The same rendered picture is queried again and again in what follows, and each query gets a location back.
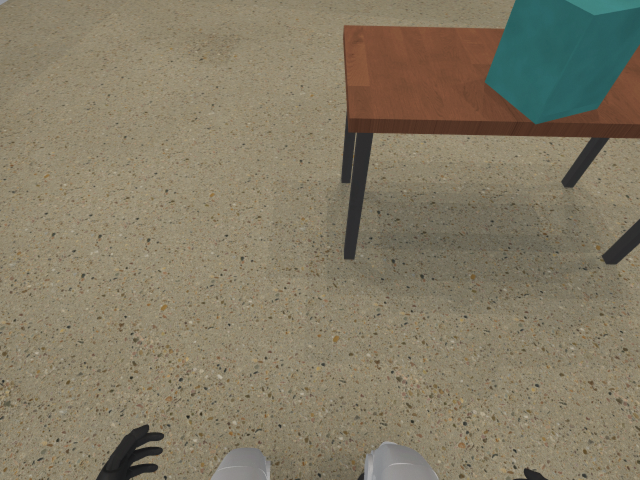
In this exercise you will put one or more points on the table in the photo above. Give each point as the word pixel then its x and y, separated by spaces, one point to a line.
pixel 431 80

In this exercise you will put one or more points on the carton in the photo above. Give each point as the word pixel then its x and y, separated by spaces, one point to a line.
pixel 558 58

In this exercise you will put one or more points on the robot thigh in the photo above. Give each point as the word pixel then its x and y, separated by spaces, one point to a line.
pixel 397 462
pixel 243 464

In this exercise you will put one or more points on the left robot thigh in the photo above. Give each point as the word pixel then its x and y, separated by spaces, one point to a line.
pixel 243 464

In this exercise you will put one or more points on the right robot thigh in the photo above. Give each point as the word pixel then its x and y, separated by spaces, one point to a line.
pixel 397 462

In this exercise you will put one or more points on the left robot hand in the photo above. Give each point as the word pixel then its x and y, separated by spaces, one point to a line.
pixel 118 465

